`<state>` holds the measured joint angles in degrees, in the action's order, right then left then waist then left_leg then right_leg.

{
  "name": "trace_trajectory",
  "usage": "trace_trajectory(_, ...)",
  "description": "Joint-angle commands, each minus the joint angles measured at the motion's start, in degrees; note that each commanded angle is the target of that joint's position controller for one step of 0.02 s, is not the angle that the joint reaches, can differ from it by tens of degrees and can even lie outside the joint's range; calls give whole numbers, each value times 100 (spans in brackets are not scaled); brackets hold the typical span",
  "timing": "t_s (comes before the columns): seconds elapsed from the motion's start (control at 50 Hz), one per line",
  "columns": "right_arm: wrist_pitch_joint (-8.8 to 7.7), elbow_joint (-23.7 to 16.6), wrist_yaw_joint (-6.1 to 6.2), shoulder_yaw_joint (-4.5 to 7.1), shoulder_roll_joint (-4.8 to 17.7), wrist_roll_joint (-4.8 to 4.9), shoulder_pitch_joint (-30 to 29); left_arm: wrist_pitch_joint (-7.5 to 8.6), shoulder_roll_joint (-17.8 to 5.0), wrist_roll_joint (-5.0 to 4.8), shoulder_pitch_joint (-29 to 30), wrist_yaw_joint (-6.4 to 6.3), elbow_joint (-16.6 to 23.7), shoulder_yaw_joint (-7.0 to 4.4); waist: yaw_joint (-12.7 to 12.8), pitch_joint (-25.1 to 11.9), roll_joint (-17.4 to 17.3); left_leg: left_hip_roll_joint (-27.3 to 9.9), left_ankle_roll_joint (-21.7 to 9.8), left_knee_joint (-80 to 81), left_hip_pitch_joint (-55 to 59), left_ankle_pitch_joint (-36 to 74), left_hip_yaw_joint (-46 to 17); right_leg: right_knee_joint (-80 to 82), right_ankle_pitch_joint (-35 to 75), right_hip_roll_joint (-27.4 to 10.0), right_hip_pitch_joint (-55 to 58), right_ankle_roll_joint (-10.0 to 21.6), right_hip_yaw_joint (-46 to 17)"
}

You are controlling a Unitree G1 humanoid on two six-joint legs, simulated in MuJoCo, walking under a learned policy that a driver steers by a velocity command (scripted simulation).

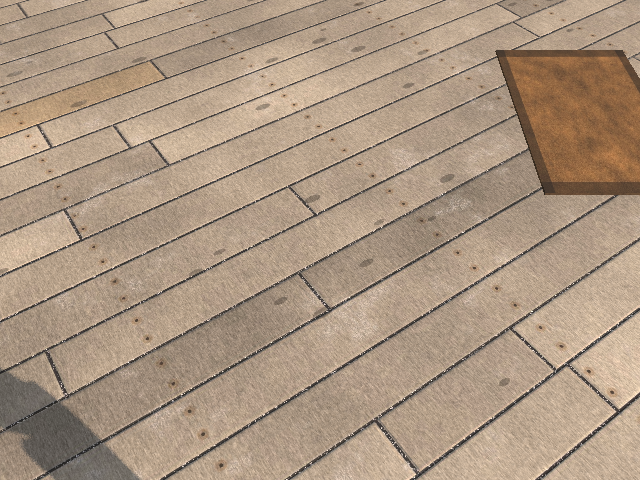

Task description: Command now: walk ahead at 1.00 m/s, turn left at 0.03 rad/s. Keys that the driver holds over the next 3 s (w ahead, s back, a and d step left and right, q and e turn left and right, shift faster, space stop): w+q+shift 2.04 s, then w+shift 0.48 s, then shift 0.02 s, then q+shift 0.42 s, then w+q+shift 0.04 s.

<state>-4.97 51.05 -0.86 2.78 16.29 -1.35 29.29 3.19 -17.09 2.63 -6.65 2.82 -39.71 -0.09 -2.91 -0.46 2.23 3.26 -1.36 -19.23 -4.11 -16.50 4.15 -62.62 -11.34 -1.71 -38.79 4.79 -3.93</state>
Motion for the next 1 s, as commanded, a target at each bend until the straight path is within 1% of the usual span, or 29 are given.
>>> trace_trajectory(0.02,-213,-354,-32,75,547,118,-433,108,-174,4,906,120,721,98,295,897,-434,-1100,-857,1824,-1057,1140,-981,1720,1110,-327,161,-137,443)
trace_trajectory(0.06,-247,-283,-31,127,780,186,-251,139,-60,-63,1155,170,765,155,225,858,-416,-1219,-894,2133,-1199,2237,-923,2352,1658,-142,1151,-117,669)
trace_trajectory(0.12,-207,-173,-4,197,1158,176,-122,159,-363,-39,994,26,680,38,362,425,-498,-1334,-804,1291,-38,4600,-878,2908,1336,191,1722,-35,711)
trace_trajectory(0.16,-107,-103,59,246,1385,90,-129,185,-706,7,-546,-149,199,-155,1097,-613,-699,-1221,-616,-901,83,5622,-808,3019,446,519,3448,46,688)
trace_trajectory(0.18,-84,-165,68,215,1246,67,-256,196,-972,57,-1581,-263,-92,-287,1573,-1118,-647,-964,-542,-2484,-880,4504,-781,2897,102,14,4834,65,318)
trace_trajectory(0.2,-100,-394,55,44,395,75,-6,228,-1494,252,-2292,-374,-160,-448,1441,-1986,582,-444,-534,-4767,-2194,1100,-610,3151,-2129,-1676,6078,199,-1677)
trace_trajectory(0.22,-80,-634,22,-6,164,343,380,175,-1642,211,-2073,-350,-82,-491,1004,-2707,1568,-17,-548,-6138,-3261,-934,-939,4483,-3165,-2586,6363,579,-4402)
trace_trajectory(0.24,-7,-640,67,83,581,253,-285,164,-1153,114,-1485,-327,-70,-445,913,-1662,756,-433,-608,-6297,-3864,-328,-958,4686,-3265,-2231,5652,513,-3800)
trace_trajectory(0.26,30,-679,32,74,569,179,-734,211,-687,49,-1142,-315,-96,-350,840,-767,256,-659,-571,-5949,-3967,110,-882,4649,-2295,-2009,4788,451,-2734)
trace_trajectory(0.28,85,-659,-20,63,468,137,-883,245,-522,55,-1027,-301,-186,-329,687,-373,42,-816,-521,-5729,-3802,212,-861,4770,-1336,-1801,4180,376,-2043)
trace_trajectory(0.32,293,-677,-128,51,261,-4,-831,332,-312,-39,-1086,-311,-391,-280,355,-30,253,-1027,-387,-5529,-3488,185,-843,5030,-540,-1582,3377,272,-1054)
trace_trajectory(0.36,460,-896,-207,23,88,-25,-1235,435,-194,-171,-1174,-277,-588,-263,224,273,189,-1184,-314,-5337,-3797,320,-767,5319,47,-1504,3229,152,-297)
trace_trajectory(0.42,506,-1265,-315,-45,61,-41,-2037,522,-111,-163,-1063,-260,-706,-248,132,632,223,-1124,-286,-4620,-3944,1272,-409,5585,1243,-1066,2981,-13,996)
trace_trajectory(0.5,461,-1532,-470,-128,160,4,-2797,557,-486,-171,-1207,-322,-806,-315,146,828,-107,-741,-600,-2663,-3040,2330,376,5797,2776,-848,3134,-248,1958)
trace_trajectory(0.54,433,-1463,-456,-99,322,8,-2703,487,-776,-174,-1454,-386,-829,-365,37,613,-4,-255,-785,-2307,-2543,2194,767,5131,5397,-925,3836,-362,2109)
trace_trajectory(0.58,422,-1197,-377,14,630,31,-1720,275,-1151,-118,-1379,-489,-724,-468,-551,-49,323,144,-975,-2307,-1487,1489,838,3584,7223,-1142,4229,-400,2048)
trace_trajectory(0.6,424,-907,-310,138,852,32,-671,154,-1293,-76,-1131,-512,-617,-522,-1077,-537,407,254,-1149,-2356,-408,1065,646,2220,7396,-1276,3948,-313,1913)
trace_trajectory(0.62,419,-541,-183,310,1106,33,417,72,-1291,-27,-965,-473,-531,-535,-1464,-961,167,323,-1311,-2027,940,594,235,371,6247,-1182,3184,-250,1790)
trace_trajectory(0.64,513,-520,-45,498,1410,204,121,97,-781,-42,-755,-361,-499,-457,-1186,-505,-1064,-141,-1506,-1569,1509,289,-755,-2064,665,3,1624,-408,1705)
trace_trajectory(0.66,602,-812,-59,601,2199,-57,-503,237,-387,-107,-1348,-309,257,-294,-154,-1208,-2049,-1543,-2787,-774,2984,412,-4159,-3841,-1769,601,-833,-739,823)
trace_trajectory(0.68,607,-1028,-11,622,2002,-10,-450,403,-610,-44,-815,-335,399,-245,-531,-1539,-716,-1866,-2855,267,2953,-701,-5227,-3639,-1326,299,-1321,-635,-134)
trace_trajectory(0.7,552,-882,57,543,1614,7,-539,487,-667,-62,-560,-329,393,-223,-294,-544,14,-1796,-2505,651,1879,-859,-4960,-2865,-1006,-16,-1286,-581,-205)
trace_trajectory(0.72,474,-760,77,463,1335,27,-689,472,-602,-25,-443,-334,414,-197,56,-19,376,-1542,-2232,664,874,-380,-4408,-2103,-896,-267,-870,-598,-185)
trace_trajectory(0.76,282,-805,122,348,1088,56,-1011,215,-514,159,-583,-336,333,-144,474,318,428,-1023,-2043,657,-553,542,-3470,-1402,-1028,-483,-32,-751,-163)
trace_trajectory(0.8,148,-825,83,309,1035,98,-1025,24,-397,171,-402,-298,449,-104,553,428,297,-679,-1996,807,-1376,746,-2948,-494,-1096,-614,359,-905,7)
trace_trajectory(0.84,85,-856,62,335,1080,99,-1006,10,-225,91,379,-225,801,-12,377,640,98,-368,-1846,982,-1949,975,-2612,705,-169,-590,698,-967,235)
trace_trajectory(0.88,55,-904,4,385,1053,129,-915,16,-85,-35,739,-170,951,65,154,533,-267,-190,-1547,888,-1915,1379,-2477,1837,1108,-366,1172,-884,293)
trace_trajectory(0.96,93,-863,6,486,1272,151,-677,75,-351,-130,1002,-186,1040,-10,-114,248,-418,-373,-1165,410,-999,2357,-2740,3020,1501,-43,1823,-729,270)
trace_trajectory(1.0,123,-887,65,538,1447,44,-782,131,-745,-150,245,-281,860,-178,287,-253,-478,-366,-909,-611,-616,3290,-2835,3169,661,211,2744,-665,192)
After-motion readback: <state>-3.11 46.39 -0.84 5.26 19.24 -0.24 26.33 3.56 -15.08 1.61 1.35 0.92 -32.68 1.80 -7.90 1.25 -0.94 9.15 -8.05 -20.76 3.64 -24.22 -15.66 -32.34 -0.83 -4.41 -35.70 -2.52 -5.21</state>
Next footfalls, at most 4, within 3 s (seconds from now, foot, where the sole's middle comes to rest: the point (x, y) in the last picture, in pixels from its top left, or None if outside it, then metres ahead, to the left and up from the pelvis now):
0.18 right None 0.39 -0.11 -0.78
0.64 left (247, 375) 0.76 0.17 -0.78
1.04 right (219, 236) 1.20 0.26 -0.78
1.50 left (58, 241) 1.20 0.70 -0.78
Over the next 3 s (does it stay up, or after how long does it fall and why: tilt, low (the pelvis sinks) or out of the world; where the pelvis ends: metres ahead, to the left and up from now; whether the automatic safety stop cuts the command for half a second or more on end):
stays up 0.96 1.67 -0.01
